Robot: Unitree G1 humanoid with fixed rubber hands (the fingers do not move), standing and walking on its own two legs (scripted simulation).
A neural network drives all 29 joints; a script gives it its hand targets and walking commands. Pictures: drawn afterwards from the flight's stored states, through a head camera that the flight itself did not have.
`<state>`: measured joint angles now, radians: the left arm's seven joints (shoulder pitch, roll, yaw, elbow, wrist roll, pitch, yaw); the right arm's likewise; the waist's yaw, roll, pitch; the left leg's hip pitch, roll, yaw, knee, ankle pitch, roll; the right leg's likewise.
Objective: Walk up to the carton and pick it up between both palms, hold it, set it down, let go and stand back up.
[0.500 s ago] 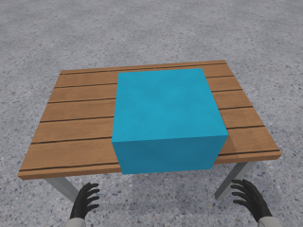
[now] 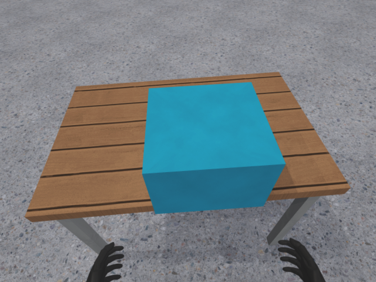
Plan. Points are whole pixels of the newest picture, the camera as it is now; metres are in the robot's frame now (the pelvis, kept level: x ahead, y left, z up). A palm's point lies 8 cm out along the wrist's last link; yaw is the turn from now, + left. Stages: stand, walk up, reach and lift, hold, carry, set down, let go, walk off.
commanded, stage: let go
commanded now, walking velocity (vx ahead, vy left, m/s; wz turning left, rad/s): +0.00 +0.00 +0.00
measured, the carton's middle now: (204, 146) +0.47 -0.02 -0.03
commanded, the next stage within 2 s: stand in 0.22 s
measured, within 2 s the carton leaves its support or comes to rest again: neither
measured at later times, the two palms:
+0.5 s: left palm out of the picture +0.06 +0.26 -0.12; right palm out of the picture +0.06 -0.26 -0.12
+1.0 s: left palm out of the picture -0.08 +0.23 -0.15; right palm out of the picture -0.02 -0.22 -0.14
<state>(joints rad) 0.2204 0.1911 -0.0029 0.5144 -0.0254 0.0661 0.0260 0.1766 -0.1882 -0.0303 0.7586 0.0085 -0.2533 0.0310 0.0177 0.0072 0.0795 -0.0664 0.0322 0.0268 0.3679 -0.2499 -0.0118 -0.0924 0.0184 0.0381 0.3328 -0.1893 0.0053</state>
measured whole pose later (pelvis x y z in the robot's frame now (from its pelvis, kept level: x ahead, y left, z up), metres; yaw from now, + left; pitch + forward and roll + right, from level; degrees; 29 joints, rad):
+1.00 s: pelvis -0.02 +0.00 +0.00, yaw +8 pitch +0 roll -1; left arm 0.36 0.19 0.01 1.09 0.03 0.00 0.02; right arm 0.40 -0.16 -0.01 1.05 -0.03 -0.01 -0.01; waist 0.00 -0.01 -0.05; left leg -0.20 -0.02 -0.09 0.42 -0.21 0.00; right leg -0.17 -0.04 -0.08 0.37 -0.19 0.02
